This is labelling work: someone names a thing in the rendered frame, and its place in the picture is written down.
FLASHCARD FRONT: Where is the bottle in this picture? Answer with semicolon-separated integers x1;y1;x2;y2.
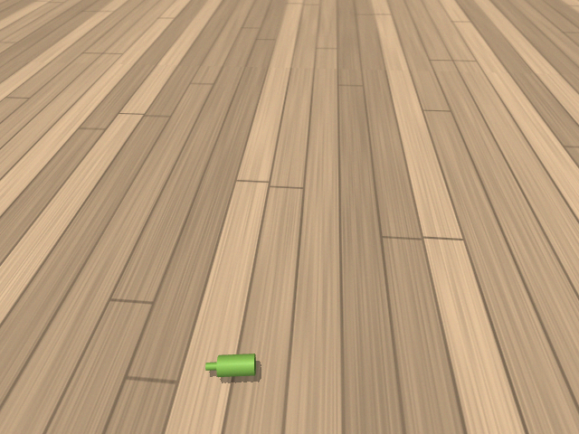
205;354;256;377

